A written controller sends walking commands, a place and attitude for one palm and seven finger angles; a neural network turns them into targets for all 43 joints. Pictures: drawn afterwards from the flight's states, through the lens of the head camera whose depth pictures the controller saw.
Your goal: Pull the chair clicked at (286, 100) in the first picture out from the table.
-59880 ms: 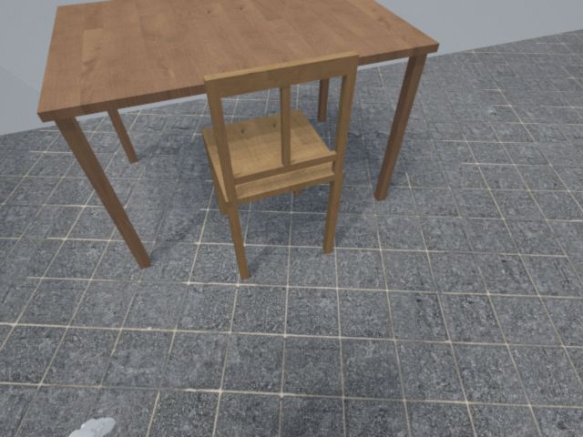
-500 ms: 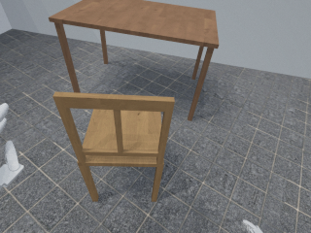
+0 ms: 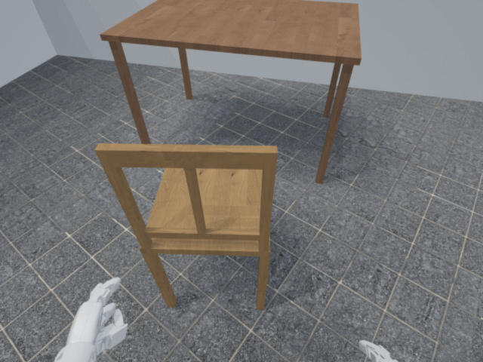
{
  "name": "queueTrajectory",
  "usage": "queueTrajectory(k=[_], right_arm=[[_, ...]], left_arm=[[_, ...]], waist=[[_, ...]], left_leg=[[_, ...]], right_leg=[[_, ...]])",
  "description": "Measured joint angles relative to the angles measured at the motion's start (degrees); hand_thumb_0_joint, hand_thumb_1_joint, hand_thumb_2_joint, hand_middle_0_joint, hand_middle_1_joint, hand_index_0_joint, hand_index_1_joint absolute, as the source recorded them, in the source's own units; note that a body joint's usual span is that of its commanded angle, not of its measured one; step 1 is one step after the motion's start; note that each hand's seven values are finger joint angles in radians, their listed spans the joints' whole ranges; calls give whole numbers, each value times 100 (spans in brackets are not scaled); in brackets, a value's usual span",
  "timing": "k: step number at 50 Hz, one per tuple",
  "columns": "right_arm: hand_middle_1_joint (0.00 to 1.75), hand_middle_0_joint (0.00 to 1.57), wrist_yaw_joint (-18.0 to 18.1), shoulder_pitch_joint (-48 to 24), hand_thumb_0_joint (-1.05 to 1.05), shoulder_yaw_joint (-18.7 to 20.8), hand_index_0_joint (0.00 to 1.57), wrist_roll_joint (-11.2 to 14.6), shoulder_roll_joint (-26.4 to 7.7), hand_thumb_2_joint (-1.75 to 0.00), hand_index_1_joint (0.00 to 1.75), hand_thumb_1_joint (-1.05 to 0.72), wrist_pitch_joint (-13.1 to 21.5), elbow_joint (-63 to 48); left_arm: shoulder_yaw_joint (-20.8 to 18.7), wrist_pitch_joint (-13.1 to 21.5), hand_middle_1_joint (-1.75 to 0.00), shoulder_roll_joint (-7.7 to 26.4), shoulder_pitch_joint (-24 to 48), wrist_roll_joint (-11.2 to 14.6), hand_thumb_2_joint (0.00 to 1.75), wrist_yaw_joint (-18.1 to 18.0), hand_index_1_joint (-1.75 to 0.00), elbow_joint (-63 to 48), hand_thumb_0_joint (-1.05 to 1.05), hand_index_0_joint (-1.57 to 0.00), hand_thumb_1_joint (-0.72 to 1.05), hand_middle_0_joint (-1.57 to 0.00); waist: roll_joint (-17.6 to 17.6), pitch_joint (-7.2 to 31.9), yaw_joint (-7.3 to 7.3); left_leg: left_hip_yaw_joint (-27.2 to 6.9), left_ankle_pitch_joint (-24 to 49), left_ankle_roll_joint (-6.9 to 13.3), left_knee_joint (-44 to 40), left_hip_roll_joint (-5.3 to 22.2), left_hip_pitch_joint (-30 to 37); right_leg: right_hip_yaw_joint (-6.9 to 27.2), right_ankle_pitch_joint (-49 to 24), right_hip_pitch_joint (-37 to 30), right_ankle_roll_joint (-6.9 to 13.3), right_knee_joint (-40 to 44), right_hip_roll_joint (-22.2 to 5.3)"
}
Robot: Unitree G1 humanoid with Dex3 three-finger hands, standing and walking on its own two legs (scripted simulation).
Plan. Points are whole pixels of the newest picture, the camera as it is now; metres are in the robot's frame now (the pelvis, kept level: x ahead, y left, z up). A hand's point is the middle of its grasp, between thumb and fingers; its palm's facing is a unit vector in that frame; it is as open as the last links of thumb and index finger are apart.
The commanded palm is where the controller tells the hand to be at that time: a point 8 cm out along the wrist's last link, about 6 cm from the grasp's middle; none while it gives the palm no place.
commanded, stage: let the arm hang, fingers relaxed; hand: left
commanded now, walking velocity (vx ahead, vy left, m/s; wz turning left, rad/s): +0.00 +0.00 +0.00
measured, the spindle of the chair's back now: (196, 202) +0.51 +0.15 -0.09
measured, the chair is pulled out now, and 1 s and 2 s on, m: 0.65 0.65 0.65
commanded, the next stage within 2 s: look to check the result in 0.94 s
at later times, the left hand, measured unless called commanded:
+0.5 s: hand out of the picture -0.05 +0.17 -0.16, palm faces +0.01 -0.97 -0.23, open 7.3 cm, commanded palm none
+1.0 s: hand out of the picture -0.02 +0.13 -0.17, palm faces +0.04 -0.98 -0.17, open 7.4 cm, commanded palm none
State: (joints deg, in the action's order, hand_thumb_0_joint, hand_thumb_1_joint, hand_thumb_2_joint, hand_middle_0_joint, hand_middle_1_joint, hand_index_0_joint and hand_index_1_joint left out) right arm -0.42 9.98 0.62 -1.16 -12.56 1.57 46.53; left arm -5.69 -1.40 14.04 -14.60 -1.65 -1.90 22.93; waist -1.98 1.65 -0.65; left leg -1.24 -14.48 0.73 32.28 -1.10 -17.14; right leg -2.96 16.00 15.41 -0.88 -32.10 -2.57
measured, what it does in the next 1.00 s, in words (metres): stands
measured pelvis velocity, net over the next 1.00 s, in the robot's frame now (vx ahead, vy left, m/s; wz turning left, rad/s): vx -0.01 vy -0.03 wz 0.00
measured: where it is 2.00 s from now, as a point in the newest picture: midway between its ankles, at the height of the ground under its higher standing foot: outside the picture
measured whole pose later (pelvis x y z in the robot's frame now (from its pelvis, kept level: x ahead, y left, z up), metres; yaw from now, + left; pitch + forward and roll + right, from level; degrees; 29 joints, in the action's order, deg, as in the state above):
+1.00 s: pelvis -0.01 -0.03 +0.01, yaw +0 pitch -2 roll +0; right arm 1.9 20.3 0.3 -0.7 -5.1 0.1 61.6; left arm 0.6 -0.7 6.7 -19.6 -0.5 -2.2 60.8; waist -0.5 -2.1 -0.1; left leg -2.6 -12.1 -1.3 28.1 1.0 -14.6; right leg -4.2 13.9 12.9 1.5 -28.3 -0.4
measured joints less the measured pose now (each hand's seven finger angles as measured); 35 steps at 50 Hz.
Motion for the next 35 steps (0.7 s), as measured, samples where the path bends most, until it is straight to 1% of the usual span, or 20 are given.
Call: queueTrajectory(k=[2,4,5,6,7,9,11,14,18,22,28,35], right_arm=[[30,20,-1,63,1,-62,20,-11,79,-90,30,-91,-90,149],[30,20,13,169,1,-116,20,-9,153,-90,30,-91,-130,328],[30,20,25,237,1,-132,20,-1,187,-90,30,-91,-144,431],[30,20,46,337,1,-131,20,10,233,-90,30,-91,-153,534],[30,20,63,439,1,-132,20,15,274,-90,29,-91,-171,644],[30,20,88,620,1,-119,20,3,325,-90,29,-91,-223,854],[30,20,108,778,1,-90,20,6,340,-90,29,-91,-263,1030],[30,20,123,984,1,-55,20,18,350,-90,29,-91,-302,1207],[30,20,134,1199,1,-36,20,26,379,-90,29,-91,-302,1370],[30,20,139,1332,0,-38,20,32,440,-90,29,-91,-290,1494],[30,20,160,1366,0,-55,20,39,575,-90,29,-91,-240,1610],[30,20,195,1224,0,-64,20,48,726,-90,29,-91,-175,1608]], left_arm=[[322,-191,-30,-240,48,11,90,59,-30,1034,1,-19,91,-19],[603,-261,-30,-476,-41,33,90,111,-30,1823,1,-19,91,-19],[669,-247,-30,-590,-110,78,90,110,-30,2130,1,-20,92,-19],[495,-139,-30,-636,-125,194,90,-4,-30,2268,-2,-20,96,-20],[424,-66,-30,-579,-113,188,90,-50,-30,2370,-4,-21,100,-20],[443,-18,-30,-413,-126,126,90,-21,-30,2597,-6,-21,103,-21],[495,-11,-30,-291,-198,106,90,13,-30,2854,-6,-21,102,-21],[546,-42,-30,-187,-351,104,90,37,-30,3212,-4,-21,99,-20],[581,-73,-30,-170,-543,115,90,36,-30,3566,-2,-20,96,-20],[608,-63,-30,-251,-673,122,90,21,-30,3767,0,-20,93,-19],[653,-19,-30,-489,-693,129,90,4,-30,3886,1,-20,92,-19],[694,45,-30,-782,-537,128,90,-3,-30,3858,1,-20,91,-19]], waist=[[159,-118,-69],[298,-245,-101],[352,-303,-102],[397,-350,-80],[430,-402,-28],[425,-470,43],[360,-501,62],[250,-529,41],[133,-545,16],[67,-524,13],[75,-459,25],[140,-388,39]], left_leg=[[8,20,-18,-60,-7,109],[9,51,-46,-138,35,204],[1,69,-62,-175,64,235],[-45,94,-81,-201,92,229],[-85,126,-103,-236,117,234],[-142,182,-138,-296,163,239],[-165,214,-156,-334,191,245],[-162,244,-161,-380,202,260],[-135,273,-152,-420,195,257],[-118,276,-140,-415,186,232],[-107,255,-152,-379,180,207],[-106,258,-172,-389,179,221]], right_leg=[[10,25,-65,10,-27,-9],[12,-18,-156,29,59,34],[3,-54,-200,47,127,65],[-43,-97,-234,71,206,97],[-83,-143,-270,95,287,125],[-140,-233,-330,136,437,177],[-162,-294,-363,158,530,208],[-160,-328,-373,170,574,221],[-134,-325,-326,182,540,211],[-117,-299,-270,192,475,200],[-105,-248,-214,202,380,191],[-103,-231,-210,208,351,188]])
